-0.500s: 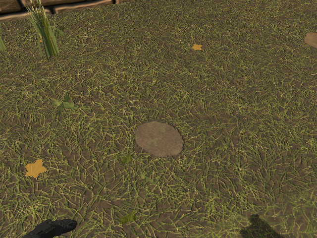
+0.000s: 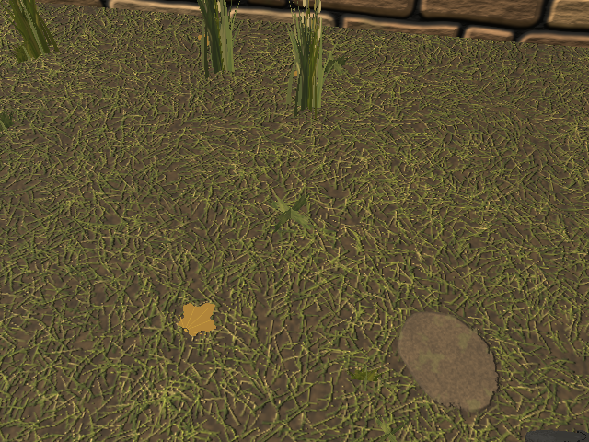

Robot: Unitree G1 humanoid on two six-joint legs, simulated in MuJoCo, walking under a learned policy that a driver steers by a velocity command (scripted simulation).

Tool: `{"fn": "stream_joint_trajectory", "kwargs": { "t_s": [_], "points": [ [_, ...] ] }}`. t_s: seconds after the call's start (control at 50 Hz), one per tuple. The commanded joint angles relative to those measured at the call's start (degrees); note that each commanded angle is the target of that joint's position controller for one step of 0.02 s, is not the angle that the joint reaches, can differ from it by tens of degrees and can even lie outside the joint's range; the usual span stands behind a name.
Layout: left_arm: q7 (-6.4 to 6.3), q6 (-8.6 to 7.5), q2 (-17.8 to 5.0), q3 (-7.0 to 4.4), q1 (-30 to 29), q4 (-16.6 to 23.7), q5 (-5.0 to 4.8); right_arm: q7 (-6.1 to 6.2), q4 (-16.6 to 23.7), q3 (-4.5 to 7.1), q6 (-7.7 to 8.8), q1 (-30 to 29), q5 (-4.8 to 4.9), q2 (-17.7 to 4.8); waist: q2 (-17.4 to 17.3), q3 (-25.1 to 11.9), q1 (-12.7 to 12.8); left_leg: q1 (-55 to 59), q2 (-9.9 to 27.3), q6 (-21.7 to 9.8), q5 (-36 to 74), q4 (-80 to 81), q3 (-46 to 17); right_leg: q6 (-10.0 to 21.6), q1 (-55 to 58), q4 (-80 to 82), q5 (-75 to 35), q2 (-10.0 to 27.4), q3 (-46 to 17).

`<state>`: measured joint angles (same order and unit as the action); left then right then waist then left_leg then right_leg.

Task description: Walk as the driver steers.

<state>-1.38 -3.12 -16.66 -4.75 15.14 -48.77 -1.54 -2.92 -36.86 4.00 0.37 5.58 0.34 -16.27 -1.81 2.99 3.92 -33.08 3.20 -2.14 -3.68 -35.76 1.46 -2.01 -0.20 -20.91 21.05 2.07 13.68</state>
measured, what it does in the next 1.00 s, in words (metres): walks ahead, turning left: left foot, then right foot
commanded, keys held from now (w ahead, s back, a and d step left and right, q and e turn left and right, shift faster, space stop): q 0.42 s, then no key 0.58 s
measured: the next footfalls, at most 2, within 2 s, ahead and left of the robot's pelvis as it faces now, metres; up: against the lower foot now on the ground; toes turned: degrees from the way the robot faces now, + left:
left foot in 0.04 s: +0.18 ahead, +0.10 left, +0.00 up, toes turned +3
right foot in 0.50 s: +0.22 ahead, -0.12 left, +0.00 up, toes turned +22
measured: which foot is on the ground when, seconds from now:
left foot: up 0.00-0.02, down 0.04-0.52, up 0.54-0.80, down 0.82-1.00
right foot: down 0.00-0.02, up 0.04-0.48, down 0.50-1.00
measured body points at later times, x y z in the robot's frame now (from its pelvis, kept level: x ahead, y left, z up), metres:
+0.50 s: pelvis +0.11 -0.01 +0.00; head +0.14 +0.00 +0.45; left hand +0.18 +0.30 -0.10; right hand +0.35 -0.24 -0.08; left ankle +0.15 +0.10 -0.73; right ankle +0.18 -0.13 -0.73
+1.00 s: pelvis +0.11 +0.00 +0.01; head +0.12 +0.01 +0.45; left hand +0.13 +0.29 -0.12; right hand +0.33 -0.18 -0.10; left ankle +0.05 +0.11 -0.73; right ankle +0.18 -0.13 -0.73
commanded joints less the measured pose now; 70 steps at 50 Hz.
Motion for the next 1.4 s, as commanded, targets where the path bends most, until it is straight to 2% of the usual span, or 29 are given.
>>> {"fn": "stream_joint_trajectory", "kwargs": {
  "t_s": [0.02, 0.04, 0.06, 0.08, 0.1, 0.12, 0.16, 0.2, 0.36, 0.44, 0.48, 0.5, 0.52, 0.54, 0.56, 0.6, 0.64, 0.72, 0.76, 0.8, 0.82, 0.84, 0.86, 0.9, 0.98, 1.24, 1.28, 1.34, 1.4],
  "points": [
    [-0.36, 0.13, -9.8, -2.35, -4.9, 4.4, -1.17, 0.45, 0.5, 4.42, 0.04, 14.0, -0.37, -9.8, 4.0, -9.4, -10.0, 20.7, -5.9, -4.4, 3.9, 7.5, 3.1, 4.8, -3.9, -19.4, -47.1, 9.5, -2.1],
    [0.06, 0.02, -6.6, -1.17, -1.2, 5.1, 1.64, 2.04, 0.7, 5.77, -0.26, 16.9, -0.3, -15.4, -7.4, -13.3, -9.7, 34.4, 3.6, -8.2, 29.3, 7.2, -10.0, 0.6, -17.1, -36.9, -20.6, 5.3, -1.4],
    [0.74, -0.33, -2.4, 0.56, 5.2, 6.6, 3.86, 2.37, 3.6, 5.27, 0.09, 12.3, -1.59, -19.4, -16.1, -21.1, -2.9, 47.3, 17.8, -21.5, 43.2, 6.6, -35.9, -3.0, -34.8, -56.6, 22.2, -4.9, -9.0],
    [1.23, -0.37, -7.5, -0.23, 2.1, 5.8, 1.98, 1.49, 5.1, 4.48, 0.36, 12.6, -1.14, -15.3, -6.7, -28.2, -7.7, 46.4, 17.8, -22.2, 30.4, 11.4, -37.4, -2.0, -36.2, -60.3, 19.0, -3.3, -19.1],
    [1.12, -0.08, -8.5, -0.51, -2.8, 7.3, 0.38, 1.23, 5.2, 3.75, 0.81, 9.6, -0.61, -12.8, -3.9, -21.1, -7.3, 40.9, 15.0, -19.3, 20.9, 13.2, -31.3, -0.9, -39.4, -58.7, 13.3, -1.6, -18.8],
    [0.38, 0.38, -7.7, -0.4, -4.3, 7.2, 1.02, 1.5, 4.7, 3.25, 0.73, 7.1, 0.42, -10.9, -0.1, -15.0, -5.8, 33.7, 11.7, -15.7, 13.6, 14.4, -26.8, -0.7, -40.0, -54.3, 8.8, 0.5, -18.3],
    [-0.56, 1.71, -8.4, -0.81, -4.6, 7.1, 2.01, 2.36, 5.5, 2.6, 0.08, 3.5, -0.1, -9.3, -1.7, -10.4, -2.9, 21.2, 8.2, -13.0, 9.0, 16.9, -22.7, -0.6, -34.0, -47.8, 3.9, 1.8, -18.7],
    [-0.75, 2.22, -7.1, -0.61, -3.3, 6.8, 2.3, 2.95, 6.1, 2.85, 0.0, 2.6, -1.14, -9.9, -3.1, -11.1, -1.9, 17.3, 6.7, -13.0, 12.0, 17.4, -21.0, -1.2, -30.5, -44.2, 1.6, 0.4, -17.9],
    [-0.72, 2.64, -5.4, 0.13, -8.7, 8.5, 1.81, 4.9, 6.4, 3.28, -1.8, 3.1, -0.31, -10.5, -5.8, -10.1, -4.2, 15.5, 3.6, -10.5, -8.6, 17.5, -25.1, -2.9, -28.2, -26.8, -4.3, -2.2, -19.9],
    [0.11, 1.48, -5.9, -0.1, -8.4, 8.9, 1.4, 4.54, 6.5, 3.14, -2.48, 3.7, -0.19, -9.9, -7.6, -10.2, -4.9, 18.7, 4.0, -9.9, -5.1, 14.7, -29.1, -1.6, -24.2, -18.1, -2.4, -3.2, -19.7],
    [0.84, 0.94, -5.6, -0.25, -5.4, 8.1, 1.49, 4.59, 6.6, 2.59, -2.91, 3.0, 0.3, -8.9, -7.5, -10.5, -3.1, 18.3, 2.7, -8.1, -1.3, 11.3, -28.5, 0.1, -17.4, -7.3, -8.4, -3.0, -17.8],
    [1.02, 0.82, -6.8, -0.63, -4.5, 8.0, 2.13, 4.66, 6.1, 2.13, -3.01, 4.7, 0.46, -7.6, -5.6, -10.2, -3.0, 15.9, 0.5, -5.8, -4.0, 8.7, -26.9, 1.7, -12.4, -1.9, -13.5, 0.1, -19.6],
    [0.88, 1.07, -10.5, -1.22, -4.7, 8.9, 3.32, 4.59, 5.9, 1.27, -2.95, 7.7, -0.25, -4.6, 5.6, -10.7, -5.1, 10.4, -5.3, -2.1, -18.4, -2.1, -19.6, 6.0, -7.6, 1.9, -19.2, 11.7, -30.3],
    [0.86, 1.5, -12.8, -1.76, -5.7, 8.3, 4.76, 4.61, 7.9, 2.04, -2.34, 5.8, 0.29, -7.0, 20.2, -6.2, -6.0, 2.0, -12.2, 1.0, -31.1, -10.8, -10.1, 15.6, -11.1, 4.4, -26.6, 19.0, -42.3],
    [0.73, 1.3, -9.7, -1.14, -7.4, 9.9, 4.23, 4.64, 6.6, 3.25, -1.81, 5.9, -0.79, -11.2, 14.9, -6.3, -4.6, 1.7, -9.7, 3.2, -31.5, -22.2, -12.4, 18.3, -12.0, 4.0, -27.6, 19.9, -42.6],
    [0.33, 1.44, -7.6, -0.58, -9.8, 10.4, 2.52, 4.73, 3.6, 3.57, -2.49, 7.7, -0.15, -10.1, 8.6, -6.1, -5.6, 1.2, -9.4, 5.2, -26.4, -29.4, -12.1, 14.1, -10.7, 1.2, -27.8, 14.0, -33.3],
    [0.21, 1.77, -5.9, 0.18, -9.7, 9.9, 1.57, 4.75, 3.0, 2.47, -3.2, 7.6, -0.14, -6.6, 8.6, -5.5, -5.3, 1.7, -8.8, 6.8, -23.5, -29.6, -11.5, 13.4, -10.0, 0.3, -30.8, 11.6, -29.0],
    [0.31, 2.9, -5.8, 0.22, -8.4, 9.0, 1.9, 4.21, 4.1, 0.33, -2.9, 3.2, -0.05, -2.1, 13.3, -7.2, -3.0, 10.9, -4.7, 7.8, -22.4, -8.9, -4.6, 12.6, -7.9, -0.8, -31.5, 8.4, -23.9],
    [0.4, 3.38, -7.5, -0.13, -6.1, 8.1, 1.58, 4.0, 3.7, 0.65, -2.74, 3.1, 0.51, -3.3, 14.4, -7.5, -1.9, 15.0, -4.7, 7.3, -19.3, 0.5, -2.9, 13.2, -6.9, -1.7, -31.3, 9.3, -25.4],
    [0.57, 3.25, -6.8, 0.33, -5.4, 7.4, 0.72, 3.87, 1.7, 0.82, -2.57, 5.9, 0.19, -3.8, 12.6, -6.5, -3.7, 22.5, -5.0, 5.2, -6.4, 16.0, -2.1, 11.2, -9.3, -2.8, -29.1, 8.4, -25.1],
    [0.77, 2.56, -6.1, 0.7, -3.4, 6.8, 0.93, 4.07, 1.9, 0.91, -2.52, 5.9, -0.41, -5.5, 10.3, -7.2, -3.1, 28.0, -2.5, 3.5, -0.7, 17.3, -5.7, 8.2, -12.5, -2.8, -25.5, 7.9, -25.0],
    [1.33, 1.56, -4.8, 1.26, -2.7, 7.1, 2.54, 4.63, 2.3, 1.49, -2.59, 6.8, -1.02, -9.2, 2.4, -9.6, -1.7, 33.4, 3.7, 1.2, 13.5, 13.2, -11.5, 4.9, -16.2, -6.5, -19.9, 4.9, -21.4],
    [1.58, 0.88, -2.3, 1.88, -1.8, 6.9, 2.81, 4.33, 0.9, 1.31, -2.61, 5.0, -1.49, -8.5, -7.0, -10.1, 0.5, 27.6, 4.5, -2.5, 7.2, 11.2, -11.8, 1.6, -14.0, -4.6, -10.0, 1.0, -16.6],
    [1.44, 1.03, -4.9, 1.46, -7.3, 6.4, 3.0, 3.48, 1.0, 0.19, -1.89, 4.0, -1.99, -3.7, -2.9, -6.6, -2.9, 22.5, 1.9, -1.7, -4.8, 13.0, -11.1, -0.8, -11.8, -5.6, -10.9, 0.3, -15.7],
    [0.63, 2.07, -4.2, 1.52, -6.4, 4.9, 2.45, 3.73, -0.5, -0.14, -0.63, 5.1, -1.5, -4.0, -3.0, -2.7, -2.7, 19.0, 0.6, 0.0, -5.7, 13.2, -10.2, -0.2, -11.7, -5.6, -12.7, 0.5, -16.0],
    [-0.56, 2.47, -4.3, 1.14, -4.3, -2.1, 1.98, 4.03, -5.3, -0.7, 0.18, 6.5, -1.03, -2.9, 0.9, -2.5, -2.9, 19.7, -0.9, -0.1, -4.2, 13.1, -9.0, -1.2, -9.9, -4.7, -14.7, 0.8, -16.0],
    [-0.76, 2.66, -3.8, 1.2, -3.5, -3.4, 1.62, 4.33, -6.8, -0.27, -0.19, 8.2, -0.66, -3.8, -0.7, -3.0, -3.5, 20.1, -1.3, -1.3, -20.0, 15.2, -9.6, -0.9, -11.5, -7.6, -4.3, -1.9, -12.8],
    [-0.47, 1.18, -3.3, 1.23, -6.9, -1.5, 0.7, 4.53, -7.7, 1.04, -0.2, 11.5, 0.16, -8.3, -8.8, 3.4, -6.1, 18.8, 8.3, -8.3, -44.1, 24.3, -24.7, 1.1, -23.8, -19.7, 4.9, -3.3, -10.7],
    [1.06, -1.52, -3.3, 1.08, -6.3, -1.2, -0.53, 4.66, -8.1, 0.9, 1.28, 10.2, 0.77, -7.3, -9.8, 5.9, -4.6, 20.0, 12.4, -10.8, -37.2, 25.4, -28.6, 5.3, -27.1, -20.7, 7.7, 0.7, -14.3]
  ]
}}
